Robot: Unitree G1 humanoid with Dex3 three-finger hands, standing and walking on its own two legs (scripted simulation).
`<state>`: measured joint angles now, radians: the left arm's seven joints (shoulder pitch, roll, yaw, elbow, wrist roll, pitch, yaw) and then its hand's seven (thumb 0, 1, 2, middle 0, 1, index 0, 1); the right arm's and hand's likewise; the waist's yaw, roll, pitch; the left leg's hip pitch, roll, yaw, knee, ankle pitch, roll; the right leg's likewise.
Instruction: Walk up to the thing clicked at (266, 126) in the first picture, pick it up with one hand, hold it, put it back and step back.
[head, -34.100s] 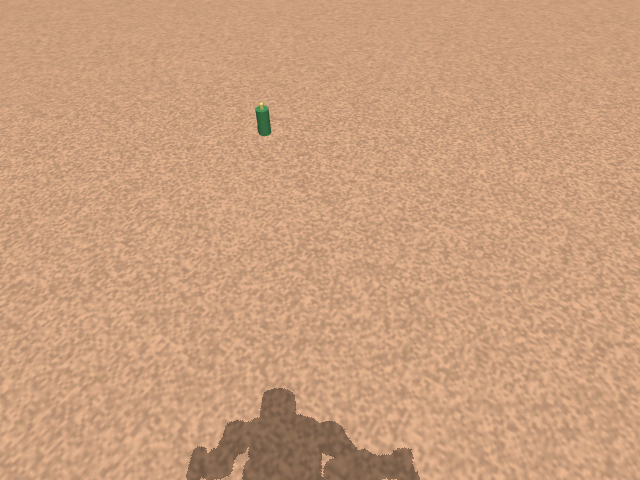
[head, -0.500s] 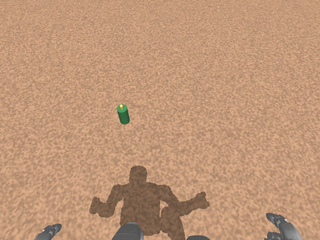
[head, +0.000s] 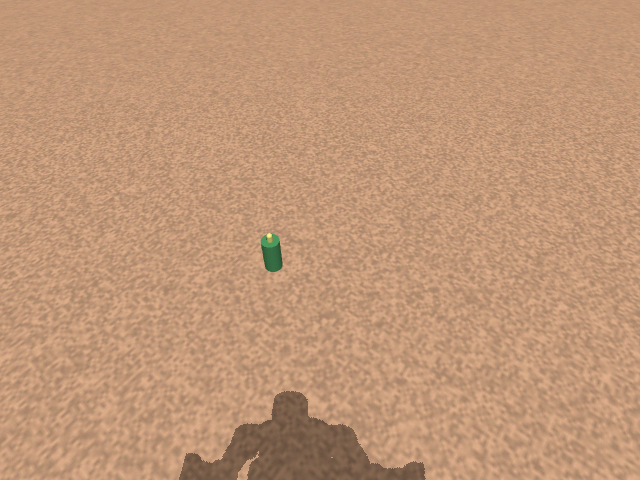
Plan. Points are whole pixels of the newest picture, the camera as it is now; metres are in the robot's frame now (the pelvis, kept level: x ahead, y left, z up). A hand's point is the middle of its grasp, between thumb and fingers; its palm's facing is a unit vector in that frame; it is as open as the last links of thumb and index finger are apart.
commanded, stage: step back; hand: left
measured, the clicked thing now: (271, 250) +1.05 +0.23 -0.67
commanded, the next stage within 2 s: stand in 0.72 s
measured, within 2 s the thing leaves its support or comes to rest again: neither
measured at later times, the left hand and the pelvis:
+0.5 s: hand out of the picture +0.09 +0.29 -0.15, palm faces +0.03 -0.92 -0.39, open 7.4 cm; pelvis +0.04 +0.02 -0.01, yaw +0 degrees
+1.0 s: hand out of the picture +0.15 +0.27 -0.14, palm faces -0.03 -0.94 -0.34, open 7.4 cm; pelvis +0.06 +0.02 +0.01, yaw +0 degrees
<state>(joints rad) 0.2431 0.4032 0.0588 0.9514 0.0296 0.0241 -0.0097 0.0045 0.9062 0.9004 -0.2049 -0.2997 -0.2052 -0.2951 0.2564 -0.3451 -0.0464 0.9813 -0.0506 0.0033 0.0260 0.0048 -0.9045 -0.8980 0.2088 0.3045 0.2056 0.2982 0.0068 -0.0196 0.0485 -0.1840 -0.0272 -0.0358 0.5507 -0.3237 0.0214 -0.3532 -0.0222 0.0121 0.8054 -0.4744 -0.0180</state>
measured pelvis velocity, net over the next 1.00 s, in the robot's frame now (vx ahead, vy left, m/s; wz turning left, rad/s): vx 0.06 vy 0.02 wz -0.01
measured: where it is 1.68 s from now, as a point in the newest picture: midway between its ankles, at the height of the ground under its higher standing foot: outside the picture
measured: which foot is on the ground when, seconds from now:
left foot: down 0.00-0.14, up 0.16-0.42, down 0.44-1.00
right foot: down 0.00-1.00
